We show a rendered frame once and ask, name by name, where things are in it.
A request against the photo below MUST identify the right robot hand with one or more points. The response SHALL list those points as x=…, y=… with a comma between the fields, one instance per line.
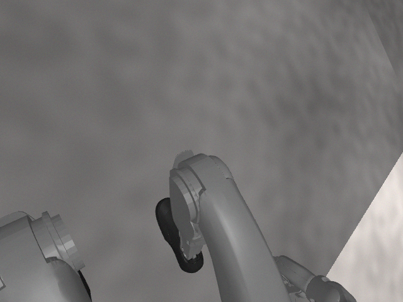
x=294, y=273

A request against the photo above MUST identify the right robot foot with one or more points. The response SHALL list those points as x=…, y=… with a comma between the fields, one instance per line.
x=171, y=235

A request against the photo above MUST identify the right robot arm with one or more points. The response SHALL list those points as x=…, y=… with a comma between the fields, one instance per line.
x=321, y=289

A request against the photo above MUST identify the left robot foot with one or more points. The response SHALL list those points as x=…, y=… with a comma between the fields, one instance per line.
x=85, y=284

